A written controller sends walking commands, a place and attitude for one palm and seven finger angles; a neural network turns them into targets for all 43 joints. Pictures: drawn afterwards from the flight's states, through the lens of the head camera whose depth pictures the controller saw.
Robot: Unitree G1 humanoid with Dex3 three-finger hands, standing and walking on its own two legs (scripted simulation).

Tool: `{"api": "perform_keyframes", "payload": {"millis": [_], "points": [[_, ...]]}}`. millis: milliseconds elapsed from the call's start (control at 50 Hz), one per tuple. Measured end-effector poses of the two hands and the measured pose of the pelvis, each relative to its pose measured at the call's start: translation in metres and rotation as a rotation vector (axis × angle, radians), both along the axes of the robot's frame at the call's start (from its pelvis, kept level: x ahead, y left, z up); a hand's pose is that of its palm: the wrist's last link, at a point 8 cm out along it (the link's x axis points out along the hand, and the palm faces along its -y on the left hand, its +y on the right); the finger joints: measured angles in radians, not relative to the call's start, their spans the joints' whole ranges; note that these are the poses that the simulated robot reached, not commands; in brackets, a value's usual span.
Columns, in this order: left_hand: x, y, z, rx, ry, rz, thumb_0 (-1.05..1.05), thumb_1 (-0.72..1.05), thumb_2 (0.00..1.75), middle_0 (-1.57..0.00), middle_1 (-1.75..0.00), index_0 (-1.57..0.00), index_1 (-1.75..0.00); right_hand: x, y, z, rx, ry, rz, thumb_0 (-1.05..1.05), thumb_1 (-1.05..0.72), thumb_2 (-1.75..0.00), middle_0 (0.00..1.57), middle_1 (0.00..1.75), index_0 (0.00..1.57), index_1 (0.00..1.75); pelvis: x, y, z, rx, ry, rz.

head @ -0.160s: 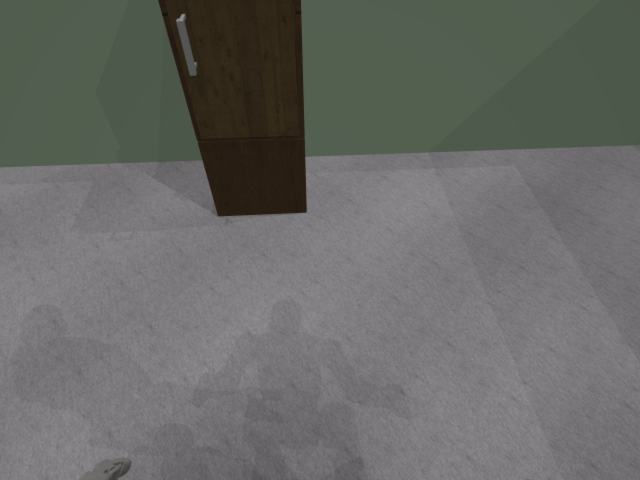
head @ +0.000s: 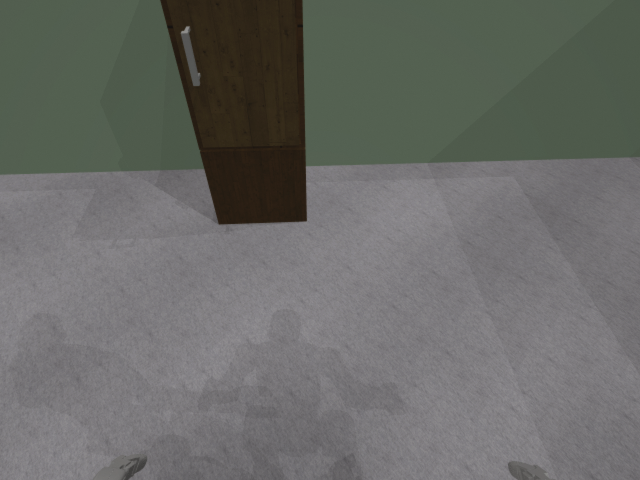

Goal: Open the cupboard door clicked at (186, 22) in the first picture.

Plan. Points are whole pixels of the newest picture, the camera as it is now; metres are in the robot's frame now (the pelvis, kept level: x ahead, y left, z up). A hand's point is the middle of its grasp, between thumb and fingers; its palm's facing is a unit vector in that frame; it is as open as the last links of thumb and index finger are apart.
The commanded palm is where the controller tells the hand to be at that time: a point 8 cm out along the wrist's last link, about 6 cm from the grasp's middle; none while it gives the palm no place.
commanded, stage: stand and wait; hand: left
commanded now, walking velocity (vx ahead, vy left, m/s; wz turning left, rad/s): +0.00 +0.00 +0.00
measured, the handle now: (192, 56) +1.20 +0.46 -0.01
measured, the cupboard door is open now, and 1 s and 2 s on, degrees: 0 0 0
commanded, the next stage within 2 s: look at it before walking up in 0.70 s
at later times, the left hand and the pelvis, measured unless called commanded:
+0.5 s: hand out of the picture +0.05 +0.24 -0.15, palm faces -0.03 -0.94 -0.34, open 7.4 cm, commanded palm none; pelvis -0.02 -0.01 +0.01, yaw +0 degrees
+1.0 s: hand out of the picture +0.04 +0.24 -0.15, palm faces -0.04 -0.94 -0.33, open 7.4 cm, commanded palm none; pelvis -0.03 +0.00 +0.01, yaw +0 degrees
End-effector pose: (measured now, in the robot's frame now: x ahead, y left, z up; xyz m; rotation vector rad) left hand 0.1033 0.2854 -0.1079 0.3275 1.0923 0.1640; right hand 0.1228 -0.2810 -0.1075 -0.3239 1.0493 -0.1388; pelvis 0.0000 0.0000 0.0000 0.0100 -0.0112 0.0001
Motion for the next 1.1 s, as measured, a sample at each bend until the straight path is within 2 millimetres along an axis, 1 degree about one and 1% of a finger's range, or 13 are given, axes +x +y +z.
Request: {"api": "perform_keyframes", "payload": {"millis": [60, 140, 400, 480, 580, 680, 860, 1100], "points": [[-0.002, -0.005, -0.001, -0.011, 0.002, 0.003, 0.01, 0.9, 0.9, -0.21, -0.3, -0.2, -0.3, 0.001, 0.001, 0.001, 0.004, -0.002, 0.002, 0.01, -0.91, -0.9, 0.21, 0.3, 0.21, 0.3, -0.001, -0.002, 0.001, 0.0, -0.002, 0.0], [-0.01, -0.007, -0.003, -0.017, 0.018, 0.012, 0.01, 0.9, 0.9, -0.21, -0.3, -0.2, -0.3, -0.006, -0.002, 0.0, 0.002, 0.017, -0.003, 0.0, -0.91, -0.9, 0.21, 0.3, 0.21, 0.3, -0.002, -0.004, 0.002, 0.0, -0.005, 0.001], [-0.047, -0.002, -0.006, -0.001, 0.106, 0.041, 0.01, 0.9, 0.9, -0.21, -0.3, -0.2, -0.3, -0.053, -0.017, -0.005, -0.017, 0.129, -0.051, 0.01, -0.91, -0.9, 0.21, 0.3, 0.21, 0.3, -0.011, -0.007, 0.005, -0.003, -0.016, -0.002], [-0.053, 0.0, -0.006, 0.002, 0.116, 0.043, 0.01, 0.9, 0.9, -0.21, -0.3, -0.2, -0.3, -0.065, -0.019, -0.006, -0.019, 0.153, -0.06, 0.01, -0.91, -0.9, 0.21, 0.3, 0.21, 0.3, -0.014, -0.007, 0.005, -0.004, -0.019, -0.003], [-0.057, 0.0, -0.006, 0.001, 0.118, 0.04, 0.01, 0.9, 0.9, -0.21, -0.3, -0.2, -0.3, -0.076, -0.018, -0.007, -0.017, 0.165, -0.068, 0.01, -0.91, -0.9, 0.21, 0.3, 0.21, 0.3, -0.019, -0.007, 0.006, -0.004, -0.022, -0.004], [-0.058, 0.0, -0.005, -0.002, 0.109, 0.035, 0.01, 0.9, 0.9, -0.21, -0.3, -0.2, -0.3, -0.081, -0.016, -0.007, -0.012, 0.163, -0.069, 0.01, -0.91, -0.9, 0.21, 0.3, 0.21, 0.3, -0.023, -0.006, 0.007, -0.004, -0.024, -0.005], [-0.06, -0.001, -0.005, -0.009, 0.098, 0.029, 0.01, 0.9, 0.9, -0.21, -0.3, -0.2, -0.3, -0.085, -0.012, -0.007, -0.004, 0.156, -0.067, 0.01, -0.91, -0.9, 0.21, 0.3, 0.21, 0.3, -0.029, -0.004, 0.007, -0.005, -0.023, -0.005], [-0.069, 0.001, -0.007, -0.011, 0.122, 0.032, 0.01, 0.9, 0.9, -0.21, -0.3, -0.2, -0.3, -0.088, -0.011, -0.006, -0.006, 0.164, -0.069, 0.0, -0.91, -0.9, 0.21, 0.3, 0.21, 0.3, -0.03, -0.002, 0.007, -0.005, -0.02, -0.006]]}}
